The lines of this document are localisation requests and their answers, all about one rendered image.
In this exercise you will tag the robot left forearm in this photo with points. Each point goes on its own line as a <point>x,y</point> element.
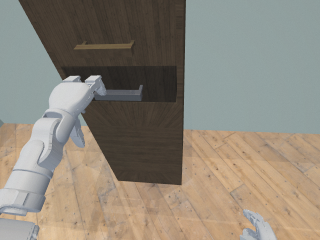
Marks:
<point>25,189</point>

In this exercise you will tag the handle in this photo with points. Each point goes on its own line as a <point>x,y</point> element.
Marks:
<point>104,50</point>
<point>120,95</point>

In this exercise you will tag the robot left hand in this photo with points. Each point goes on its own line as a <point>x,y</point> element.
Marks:
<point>73,96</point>

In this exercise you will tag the cabinet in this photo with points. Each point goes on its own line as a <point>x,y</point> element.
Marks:
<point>141,141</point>

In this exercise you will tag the drawer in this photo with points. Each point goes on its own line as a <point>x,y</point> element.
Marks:
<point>159,82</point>

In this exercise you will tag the robot left upper arm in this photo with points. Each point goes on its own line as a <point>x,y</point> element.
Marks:
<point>11,229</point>

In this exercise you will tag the robot right hand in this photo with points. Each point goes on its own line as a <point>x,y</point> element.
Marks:
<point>263,229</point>

